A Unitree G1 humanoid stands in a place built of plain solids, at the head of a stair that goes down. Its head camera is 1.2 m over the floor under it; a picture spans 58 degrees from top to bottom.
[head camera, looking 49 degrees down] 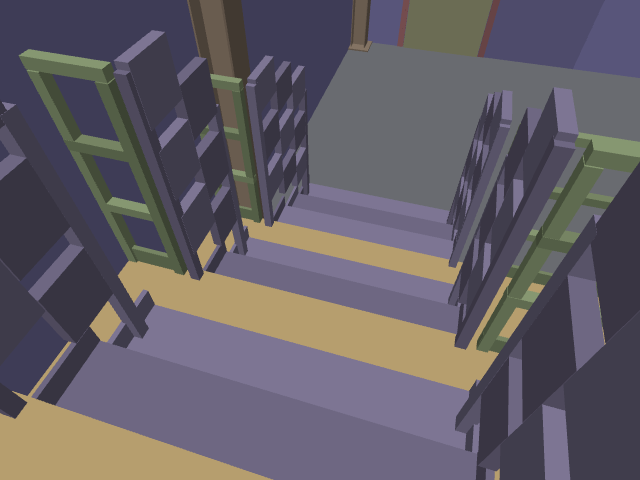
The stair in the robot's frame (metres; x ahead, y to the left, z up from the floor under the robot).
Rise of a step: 0.17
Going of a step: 0.27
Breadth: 1.32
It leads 17 degrees to the right of straight ahead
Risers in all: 3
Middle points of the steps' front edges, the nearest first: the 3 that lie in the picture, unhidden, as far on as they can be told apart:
0.29 0.23 0.00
0.54 0.15 -0.17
0.80 0.07 -0.33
